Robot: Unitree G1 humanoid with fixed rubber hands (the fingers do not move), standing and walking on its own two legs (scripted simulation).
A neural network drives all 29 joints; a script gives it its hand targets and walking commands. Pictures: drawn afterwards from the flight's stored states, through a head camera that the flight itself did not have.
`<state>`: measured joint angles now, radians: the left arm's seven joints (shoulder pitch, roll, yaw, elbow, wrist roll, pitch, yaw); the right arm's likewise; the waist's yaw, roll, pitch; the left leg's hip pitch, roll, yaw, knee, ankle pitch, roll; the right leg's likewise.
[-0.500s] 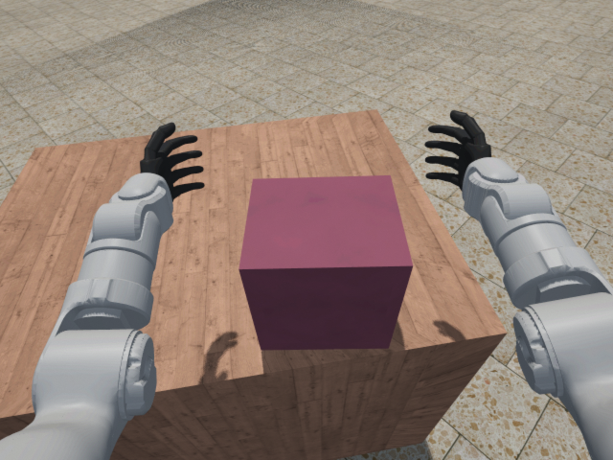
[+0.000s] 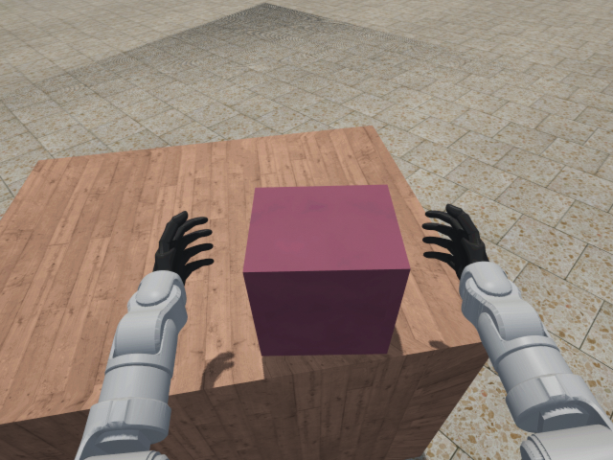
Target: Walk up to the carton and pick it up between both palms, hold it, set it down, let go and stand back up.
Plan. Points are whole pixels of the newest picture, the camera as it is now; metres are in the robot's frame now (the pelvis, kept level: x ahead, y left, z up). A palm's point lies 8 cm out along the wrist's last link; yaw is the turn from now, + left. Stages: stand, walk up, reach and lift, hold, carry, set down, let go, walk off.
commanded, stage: set down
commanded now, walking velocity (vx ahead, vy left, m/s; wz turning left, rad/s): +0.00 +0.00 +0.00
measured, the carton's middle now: (322, 272) +0.42 +0.02 +0.02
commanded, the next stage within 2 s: none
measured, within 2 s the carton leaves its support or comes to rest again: neither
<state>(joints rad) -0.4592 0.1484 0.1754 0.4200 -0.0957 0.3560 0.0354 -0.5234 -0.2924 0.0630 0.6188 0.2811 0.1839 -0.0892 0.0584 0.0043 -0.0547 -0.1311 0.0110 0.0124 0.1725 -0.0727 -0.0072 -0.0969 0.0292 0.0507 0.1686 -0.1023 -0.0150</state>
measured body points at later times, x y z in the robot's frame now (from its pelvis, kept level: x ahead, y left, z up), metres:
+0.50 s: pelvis +0.01 +0.00 +0.00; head +0.00 +0.01 +0.45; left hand +0.29 +0.21 +0.05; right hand +0.31 -0.19 +0.04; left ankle +0.01 +0.12 -0.75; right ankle -0.01 -0.11 -0.75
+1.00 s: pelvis +0.01 +0.00 +0.00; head +0.02 +0.01 +0.45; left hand +0.24 +0.21 -0.01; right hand +0.24 -0.20 -0.01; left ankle +0.01 +0.12 -0.75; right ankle -0.01 -0.11 -0.75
